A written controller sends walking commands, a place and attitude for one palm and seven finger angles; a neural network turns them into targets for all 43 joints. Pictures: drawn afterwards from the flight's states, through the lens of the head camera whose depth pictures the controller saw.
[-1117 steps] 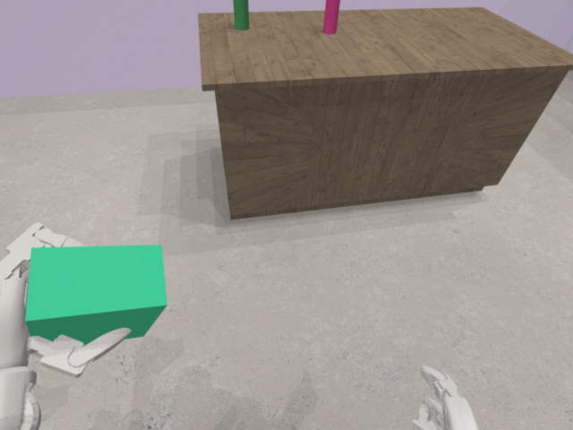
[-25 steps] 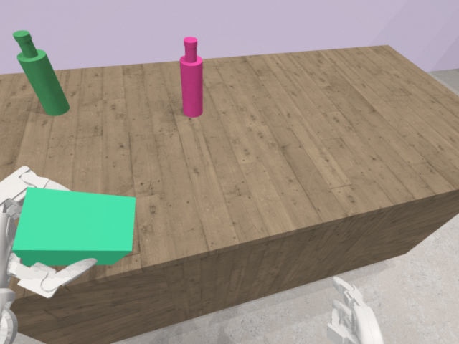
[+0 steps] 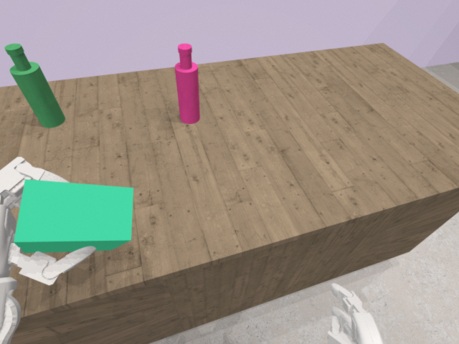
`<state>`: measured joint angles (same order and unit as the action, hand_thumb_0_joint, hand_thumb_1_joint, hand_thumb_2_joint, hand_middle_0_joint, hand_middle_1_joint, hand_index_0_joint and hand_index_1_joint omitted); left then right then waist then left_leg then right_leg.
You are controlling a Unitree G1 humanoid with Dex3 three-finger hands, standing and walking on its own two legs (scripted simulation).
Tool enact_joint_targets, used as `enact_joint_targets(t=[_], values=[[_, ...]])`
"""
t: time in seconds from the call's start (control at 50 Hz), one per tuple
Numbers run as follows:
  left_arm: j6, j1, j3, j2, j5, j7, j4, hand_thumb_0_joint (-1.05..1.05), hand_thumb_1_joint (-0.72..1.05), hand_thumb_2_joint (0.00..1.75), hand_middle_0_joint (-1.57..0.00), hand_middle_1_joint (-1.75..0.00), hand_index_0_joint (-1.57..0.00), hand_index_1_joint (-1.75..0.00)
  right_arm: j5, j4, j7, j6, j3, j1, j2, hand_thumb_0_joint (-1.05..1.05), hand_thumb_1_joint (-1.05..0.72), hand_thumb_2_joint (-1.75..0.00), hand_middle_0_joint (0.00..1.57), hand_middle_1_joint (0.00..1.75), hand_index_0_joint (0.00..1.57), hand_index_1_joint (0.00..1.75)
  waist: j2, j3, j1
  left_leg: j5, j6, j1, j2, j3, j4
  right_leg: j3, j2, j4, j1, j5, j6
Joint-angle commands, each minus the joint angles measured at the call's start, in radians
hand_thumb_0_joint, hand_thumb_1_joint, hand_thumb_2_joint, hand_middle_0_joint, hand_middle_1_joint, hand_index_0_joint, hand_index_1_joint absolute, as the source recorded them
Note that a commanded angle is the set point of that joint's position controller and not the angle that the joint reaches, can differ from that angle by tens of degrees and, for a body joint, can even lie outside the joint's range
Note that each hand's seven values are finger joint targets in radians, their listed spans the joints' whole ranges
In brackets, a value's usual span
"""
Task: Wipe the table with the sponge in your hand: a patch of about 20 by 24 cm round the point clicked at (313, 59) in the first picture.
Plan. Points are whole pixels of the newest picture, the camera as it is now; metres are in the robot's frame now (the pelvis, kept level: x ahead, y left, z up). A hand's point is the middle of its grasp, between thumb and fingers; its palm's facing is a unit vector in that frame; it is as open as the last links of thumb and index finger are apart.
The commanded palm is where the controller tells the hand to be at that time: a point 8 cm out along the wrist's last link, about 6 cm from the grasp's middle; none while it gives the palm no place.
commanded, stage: come to a stop and stand still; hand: left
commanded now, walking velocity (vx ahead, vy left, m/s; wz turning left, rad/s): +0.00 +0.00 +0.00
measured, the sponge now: (91, 222) +0.24 +0.22 +0.14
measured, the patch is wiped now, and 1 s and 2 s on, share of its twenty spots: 0.00 0.00 0.00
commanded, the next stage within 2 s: look again from close up in 0.66 s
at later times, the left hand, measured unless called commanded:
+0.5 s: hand (57, 202) +0.25 +0.26 +0.16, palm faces +0.35 -0.85 -0.38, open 10.6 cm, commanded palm +0.19 +0.30 +0.18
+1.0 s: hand (62, 216) +0.23 +0.25 +0.16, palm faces +0.37 -0.85 -0.37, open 10.6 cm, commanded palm +0.18 +0.28 +0.18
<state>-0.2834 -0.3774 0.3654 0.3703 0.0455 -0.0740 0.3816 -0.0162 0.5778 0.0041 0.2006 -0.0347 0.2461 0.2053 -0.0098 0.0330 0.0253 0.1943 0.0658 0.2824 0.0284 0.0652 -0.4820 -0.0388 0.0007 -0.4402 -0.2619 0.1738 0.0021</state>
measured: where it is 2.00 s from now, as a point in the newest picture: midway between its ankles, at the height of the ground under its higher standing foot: outside the picture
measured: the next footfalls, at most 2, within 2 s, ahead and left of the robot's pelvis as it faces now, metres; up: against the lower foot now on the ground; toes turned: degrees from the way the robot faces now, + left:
none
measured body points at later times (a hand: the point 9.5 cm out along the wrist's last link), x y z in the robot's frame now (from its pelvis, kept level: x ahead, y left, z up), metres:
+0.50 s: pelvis +0.04 +0.01 +0.00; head +0.06 +0.04 +0.45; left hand +0.23 +0.31 +0.18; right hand +0.25 -0.19 -0.05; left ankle +0.04 +0.07 -0.74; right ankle +0.04 -0.12 -0.74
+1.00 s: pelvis +0.02 +0.00 +0.00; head +0.03 +0.02 +0.45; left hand +0.21 +0.29 +0.18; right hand +0.19 -0.22 -0.07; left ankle +0.04 +0.07 -0.74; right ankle +0.04 -0.12 -0.74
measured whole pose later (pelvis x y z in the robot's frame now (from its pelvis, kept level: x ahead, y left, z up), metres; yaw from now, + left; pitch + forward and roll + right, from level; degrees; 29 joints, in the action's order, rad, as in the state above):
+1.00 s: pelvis +0.02 +0.00 +0.00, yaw +1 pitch -1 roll -2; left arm -0.22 -0.44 0.33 0.36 0.03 -0.09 0.43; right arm -0.01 0.58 -0.04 0.13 -0.03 0.23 0.20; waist -0.01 0.03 0.01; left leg 0.21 0.07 0.23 0.03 0.04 -0.45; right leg -0.06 0.00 -0.38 -0.19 0.17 0.00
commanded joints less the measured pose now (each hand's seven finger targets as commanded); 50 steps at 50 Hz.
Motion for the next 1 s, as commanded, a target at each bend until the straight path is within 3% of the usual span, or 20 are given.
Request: enact_joint_targets(t=[0.0,0.04,0.1,0.2,0.28,0.34,0.4,0.44,0.46,0.54,0.56,0.64,0.66,0.68,0.74,0.76,0.84,0.86,0.94,0.98], values=[[-0.069,0.072,0.134,0.21,0.012,-0.029,0.21,0.0,0.1,1.3,-1.2,-1.6,-1.2,-1.6,-0.009,-0.158,-0.021,0.049,0.055,-0.096,0.116,0.0,-0.9,-0.9,0.2,0.3,0.2,0.3,-0.029,-0.084,0.013,0.255,-0.027,0.098,-0.098,-0.17,0.173,0.079,-0.05,0.07,0.112,0.176,-0.009],[-0.077,0.119,0.164,0.247,0.012,-0.032,0.256,0.0,0.1,1.3,-1.2,-1.6,-1.2,-1.6,-0.007,-0.152,-0.027,0.051,0.051,-0.123,0.115,0.0,-0.9,-0.9,0.2,0.3,0.2,0.3,0.038,-0.074,0.007,0.229,-0.027,0.075,-0.1,-0.174,0.171,0.076,-0.046,0.061,0.094,0.129,-0.012],[-0.089,0.146,0.138,0.226,0.008,-0.029,0.299,0.0,0.1,1.3,-1.2,-1.6,-1.2,-1.6,0.0,-0.145,-0.032,0.06,0.051,-0.103,0.109,0.0,-0.9,-0.9,0.2,0.3,0.2,0.3,0.139,-0.134,0.007,0.09,-0.029,0.035,-0.11,-0.183,0.161,0.057,-0.052,0.003,0.157,-0.01,-0.018],[-0.08,0.058,0.115,0.193,0.014,-0.028,0.345,0.0,0.1,1.3,-1.2,-1.6,-1.2,-1.6,0.004,-0.132,-0.02,0.065,0.059,-0.096,0.112,0.0,-0.9,-0.9,0.2,0.3,0.2,0.3,0.117,-0.231,0.005,-0.376,-0.073,-0.133,-0.11,-0.151,0.051,0.042,-0.056,-0.014,0.158,-0.211,-0.021],[-0.053,-0.014,0.103,0.16,0.017,-0.026,0.31,0.0,0.1,1.3,-1.2,-1.6,-1.2,-1.6,0.001,-0.129,-0.012,0.035,0.069,-0.091,0.119,0.0,-0.9,-0.9,0.2,0.3,0.2,0.3,0.072,-0.219,-0.005,-0.511,-0.102,-0.154,-0.124,-0.144,0.04,0.024,-0.051,-0.018,0.145,-0.246,-0.019],[-0.041,-0.005,0.137,0.191,0.014,-0.032,0.323,0.0,0.1,1.3,-1.2,-1.6,-1.2,-1.6,-0.002,-0.139,-0.02,0.01,0.065,-0.113,0.112,0.0,-0.9,-0.9,0.2,0.3,0.2,0.3,0.113,-0.203,-0.005,-0.52,-0.112,-0.162,-0.135,-0.141,0.058,0.014,-0.046,-0.023,0.122,-0.179,-0.016],[-0.031,0.01,0.111,0.173,0.016,-0.027,0.323,0.0,0.1,1.3,-1.2,-1.6,-1.2,-1.6,0.003,-0.158,-0.025,-0.009,0.066,-0.103,0.111,0.0,-0.9,-0.9,0.2,0.3,0.2,0.3,0.111,-0.19,-0.007,-0.479,-0.109,-0.146,-0.151,-0.147,0.076,0.017,-0.052,-0.019,0.123,-0.13,-0.017],[-0.025,0.027,0.133,0.195,0.013,-0.034,0.34,0.0,0.1,1.3,-1.2,-1.6,-1.2,-1.6,-0.001,-0.162,-0.031,-0.015,0.06,-0.125,0.107,0.0,-0.9,-0.9,0.2,0.3,0.2,0.3,0.119,-0.184,-0.005,-0.426,-0.109,-0.136,-0.144,-0.141,0.081,0.016,-0.05,-0.008,0.128,-0.132,-0.017],[-0.023,0.021,0.092,0.152,0.017,-0.029,0.316,0.0,0.1,1.3,-1.2,-1.6,-1.2,-1.6,0.004,-0.164,-0.033,-0.021,0.057,-0.117,0.109,0.0,-0.9,-0.9,0.2,0.3,0.2,0.3,0.106,-0.172,-0.008,-0.381,-0.102,-0.114,-0.145,-0.142,0.089,0.015,-0.053,0.003,0.132,-0.123,-0.017],[-0.016,0.05,0.117,0.189,0.01,-0.043,0.348,0.0,0.1,1.3,-1.2,-1.6,-1.2,-1.6,-0.002,-0.17,-0.041,-0.021,0.057,-0.135,0.11,0.0,-0.9,-0.9,0.2,0.3,0.2,0.3,0.111,-0.173,-0.004,-0.237,-0.095,-0.084,-0.131,-0.142,0.104,0.035,-0.061,0.027,0.169,-0.14,-0.019],[-0.015,0.041,0.077,0.144,0.014,-0.038,0.311,0.0,0.1,1.3,-1.2,-1.6,-1.2,-1.6,0.002,-0.168,-0.043,-0.025,0.053,-0.129,0.109,0.0,-0.9,-0.9,0.2,0.3,0.2,0.3,0.097,-0.157,-0.007,-0.176,-0.087,-0.064,-0.13,-0.142,0.116,0.036,-0.065,0.039,0.167,-0.13,-0.02],[-0.009,0.056,0.107,0.181,0.007,-0.051,0.324,0.0,0.1,1.3,-1.2,-1.6,-1.2,-1.6,-0.004,-0.168,-0.05,-0.02,0.057,-0.141,0.114,0.0,-0.9,-0.9,0.2,0.3,0.2,0.3,0.092,-0.15,-0.004,-0.079,-0.077,-0.059,-0.124,-0.148,0.137,0.051,-0.066,0.054,0.169,-0.108,-0.02],[-0.01,0.058,0.055,0.125,0.01,-0.045,0.295,0.0,0.1,1.3,-1.2,-1.6,-1.2,-1.6,0.001,-0.164,-0.05,-0.025,0.051,-0.13,0.112,0.0,-0.9,-0.9,0.2,0.3,0.2,0.3,0.098,-0.134,-0.009,-0.047,-0.072,-0.037,-0.121,-0.158,0.152,0.045,-0.065,0.06,0.166,-0.086,-0.021],[-0.009,0.059,0.071,0.146,0.006,-0.046,0.299,0.0,0.1,1.3,-1.2,-1.6,-1.2,-1.6,-0.001,-0.166,-0.052,-0.022,0.057,-0.128,0.113,0.0,-0.9,-0.9,0.2,0.3,0.2,0.3,0.098,-0.134,-0.006,-0.029,-0.069,-0.035,-0.125,-0.159,0.156,0.053,-0.067,0.062,0.172,-0.084,-0.021],[-0.005,0.052,0.102,0.177,0.002,-0.054,0.298,0.0,0.1,1.3,-1.2,-1.6,-1.2,-1.6,-0.005,-0.164,-0.054,-0.021,0.057,-0.14,0.115,0.0,-0.9,-0.9,0.2,0.3,0.2,0.3,0.068,-0.13,-0.004,0.012,-0.059,-0.031,-0.119,-0.153,0.152,0.061,-0.069,0.08,0.172,-0.071,-0.02],[-0.005,0.039,0.062,0.13,0.007,-0.047,0.258,0.0,0.1,1.3,-1.2,-1.6,-1.2,-1.6,0.0,-0.159,-0.054,-0.026,0.051,-0.129,0.111,0.0,-0.9,-0.9,0.2,0.3,0.2,0.3,0.052,-0.116,-0.008,0.033,-0.052,-0.02,-0.115,-0.153,0.155,0.057,-0.069,0.094,0.157,-0.051,-0.02],[-0.006,0.049,0.101,0.177,0.001,-0.052,0.285,0.0,0.1,1.3,-1.2,-1.6,-1.2,-1.6,-0.006,-0.162,-0.056,-0.019,0.058,-0.141,0.116,0.0,-0.9,-0.9,0.2,0.3,0.2,0.3,0.066,-0.103,-0.006,0.082,-0.047,-0.01,-0.112,-0.157,0.163,0.071,-0.067,0.106,0.148,-0.011,-0.021],[-0.01,0.049,0.059,0.131,0.004,-0.045,0.263,0.0,0.1,1.3,-1.2,-1.6,-1.2,-1.6,0.0,-0.157,-0.055,-0.022,0.053,-0.13,0.115,0.0,-0.9,-0.9,0.2,0.3,0.2,0.3,0.066,-0.1,-0.011,0.098,-0.045,0.002,-0.108,-0.165,0.174,0.062,-0.062,0.108,0.145,0.013,-0.022],[-0.018,0.043,0.113,0.191,-0.001,-0.052,0.32,0.0,0.1,1.3,-1.2,-1.6,-1.2,-1.6,-0.006,-0.161,-0.055,-0.009,0.059,-0.14,0.119,0.0,-0.9,-0.9,0.2,0.3,0.2,0.3,0.096,-0.118,-0.006,0.091,-0.045,0.004,-0.11,-0.168,0.173,0.062,-0.06,0.089,0.172,-0.014,-0.021],[-0.017,0.019,0.088,0.159,0.004,-0.045,0.292,0.0,0.1,1.3,-1.2,-1.6,-1.2,-1.6,0.0,-0.162,-0.055,-0.011,0.059,-0.126,0.117,0.0,-0.9,-0.9,0.2,0.3,0.2,0.3,0.083,-0.117,-0.008,0.078,-0.042,0.009,-0.105,-0.169,0.172,0.066,-0.061,0.095,0.176,-0.024,-0.022]])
